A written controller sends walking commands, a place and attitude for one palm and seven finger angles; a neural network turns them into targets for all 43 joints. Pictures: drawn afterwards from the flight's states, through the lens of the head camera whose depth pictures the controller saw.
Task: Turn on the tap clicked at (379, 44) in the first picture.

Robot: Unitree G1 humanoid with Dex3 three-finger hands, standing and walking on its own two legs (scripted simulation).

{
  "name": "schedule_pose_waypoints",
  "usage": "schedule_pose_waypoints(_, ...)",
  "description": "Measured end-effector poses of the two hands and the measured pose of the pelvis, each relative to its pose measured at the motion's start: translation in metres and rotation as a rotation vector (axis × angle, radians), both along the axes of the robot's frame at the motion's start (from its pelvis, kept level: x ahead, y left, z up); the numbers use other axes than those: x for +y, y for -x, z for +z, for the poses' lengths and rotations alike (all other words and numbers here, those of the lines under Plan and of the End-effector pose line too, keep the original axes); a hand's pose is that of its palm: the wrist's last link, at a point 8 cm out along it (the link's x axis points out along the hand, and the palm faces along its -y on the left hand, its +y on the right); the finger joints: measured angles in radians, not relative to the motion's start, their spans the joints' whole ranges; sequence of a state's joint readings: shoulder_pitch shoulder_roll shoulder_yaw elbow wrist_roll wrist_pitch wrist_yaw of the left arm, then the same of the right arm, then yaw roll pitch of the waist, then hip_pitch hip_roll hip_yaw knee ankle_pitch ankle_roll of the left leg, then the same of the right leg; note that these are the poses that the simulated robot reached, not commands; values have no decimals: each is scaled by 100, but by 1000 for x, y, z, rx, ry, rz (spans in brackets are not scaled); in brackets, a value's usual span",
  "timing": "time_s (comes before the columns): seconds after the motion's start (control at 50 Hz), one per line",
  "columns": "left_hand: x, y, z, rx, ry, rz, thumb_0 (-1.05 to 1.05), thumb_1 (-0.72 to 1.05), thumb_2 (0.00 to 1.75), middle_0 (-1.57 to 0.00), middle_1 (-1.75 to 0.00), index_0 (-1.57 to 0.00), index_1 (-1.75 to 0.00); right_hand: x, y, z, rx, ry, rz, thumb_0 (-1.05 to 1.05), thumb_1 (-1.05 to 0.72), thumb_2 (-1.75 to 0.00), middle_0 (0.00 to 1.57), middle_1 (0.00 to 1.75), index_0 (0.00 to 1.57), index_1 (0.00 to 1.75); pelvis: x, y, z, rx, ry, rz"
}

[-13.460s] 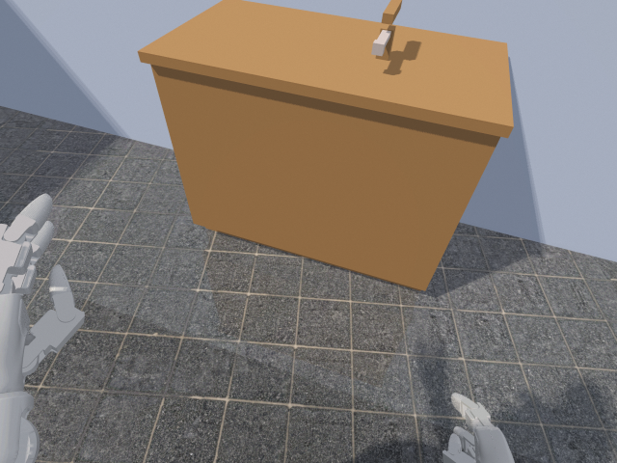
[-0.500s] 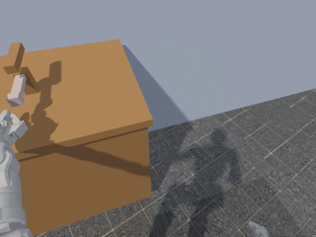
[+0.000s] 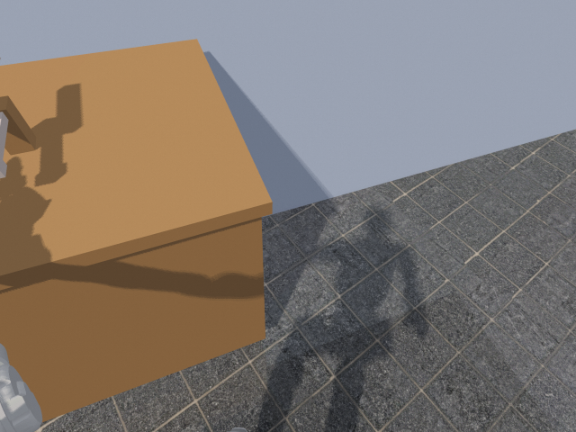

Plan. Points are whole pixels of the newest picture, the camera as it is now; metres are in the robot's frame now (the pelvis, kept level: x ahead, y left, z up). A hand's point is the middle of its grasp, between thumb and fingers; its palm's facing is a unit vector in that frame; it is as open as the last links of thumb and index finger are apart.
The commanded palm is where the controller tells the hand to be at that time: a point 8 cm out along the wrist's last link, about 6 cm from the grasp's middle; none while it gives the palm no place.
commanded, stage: reach beside the lever's end, fingers flat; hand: left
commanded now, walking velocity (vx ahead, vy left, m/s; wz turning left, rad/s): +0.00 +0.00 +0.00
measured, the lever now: out of the picture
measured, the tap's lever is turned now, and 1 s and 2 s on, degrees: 0 0 16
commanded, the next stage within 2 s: push the lever round in 0.24 s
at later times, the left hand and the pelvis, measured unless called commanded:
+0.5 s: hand out of the picture +0.35 +0.39 +0.12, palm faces +0.58 -0.81 -0.05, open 7.8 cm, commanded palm +0.30 +0.41 +0.12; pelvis +0.01 +0.02 +0.00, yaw +1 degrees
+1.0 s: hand (20, 207) +0.36 +0.35 +0.12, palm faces +0.58 -0.82 -0.06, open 7.8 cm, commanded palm +0.31 +0.38 +0.12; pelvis +0.00 +0.00 +0.00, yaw +0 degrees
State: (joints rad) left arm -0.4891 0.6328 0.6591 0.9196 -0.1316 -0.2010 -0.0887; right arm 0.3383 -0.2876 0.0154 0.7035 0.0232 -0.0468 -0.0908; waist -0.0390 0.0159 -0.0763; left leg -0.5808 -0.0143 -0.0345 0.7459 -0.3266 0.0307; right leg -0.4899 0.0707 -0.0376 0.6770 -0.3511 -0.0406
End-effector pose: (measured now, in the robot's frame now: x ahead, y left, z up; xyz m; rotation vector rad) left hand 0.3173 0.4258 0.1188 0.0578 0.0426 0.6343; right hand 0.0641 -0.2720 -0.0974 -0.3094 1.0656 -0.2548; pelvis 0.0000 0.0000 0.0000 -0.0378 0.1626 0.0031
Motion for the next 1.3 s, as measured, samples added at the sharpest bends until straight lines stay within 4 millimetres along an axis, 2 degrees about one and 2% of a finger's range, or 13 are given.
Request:
schedule_pose_waypoints(0.16, -1, 2, -11, 5, 19, -5, 2, 90, 90, -15, -15, -16, -15, 11, -5, 1, -4, -5, -2, 1, -90, -90, 20, 30, 20, 30, 8, -3, 0, -2, 6, 1)
schedule_pose_waypoints(0.32, -1, 2, -5, -18, 9, -9, 2, 90, 90, -15, -15, -16, -15, 24, -27, 5, -64, -19, 23, 1, -90, -90, 20, 30, 20, 30, 13, -6, 1, -10, 9, 1)
schedule_pose_waypoints(0.44, 1, 10, -3, -1, 13, -12, 2, 90, 90, -15, -15, -16, -15, 31, -43, 9, -112, -32, 45, 1, -90, -90, 20, 30, 20, 30, 15, -7, 2, -22, 10, 6)
schedule_pose_waypoints(0.62, -12, 18, -4, -8, 20, -19, 2, 90, 90, -15, -15, -15, -15, 33, -54, 10, -136, -32, 79, 1, -90, -90, 20, 30, 20, 30, 13, -2, 3, -37, 7, 21)
schedule_pose_waypoints(0.76, -24, 13, -2, -14, 5, -18, 2, 90, 90, -15, -15, -15, -15, 29, -52, 10, -145, -27, 81, 1, -90, -90, 20, 30, 20, 30, 8, 2, 3, -42, 5, 22)
schedule_pose_waypoints(0.92, -38, 5, 2, -7, 8, -29, 2, 90, 90, -15, -15, -16, -15, 19, -36, 7, -126, -35, 48, 1, -90, -90, 20, 30, 20, 30, 2, 3, 4, -44, 0, 12)
schedule_pose_waypoints(1.1, -45, 7, 1, -10, 4, -9, 2, 90, 90, -15, -15, -16, -15, 8, -20, 4, -90, -35, 20, 1, -90, -90, 20, 30, 20, 30, -5, 3, 4, -46, -5, 5)
schedule_pose_waypoints(1.3, -59, 7, 1, -17, -2, 28, 2, 90, 90, -15, -15, -14, -14, 4, -23, 2, -91, -33, 28, 1, -90, -90, 20, 30, 20, 30, -7, 4, 4, -49, -5, 14)
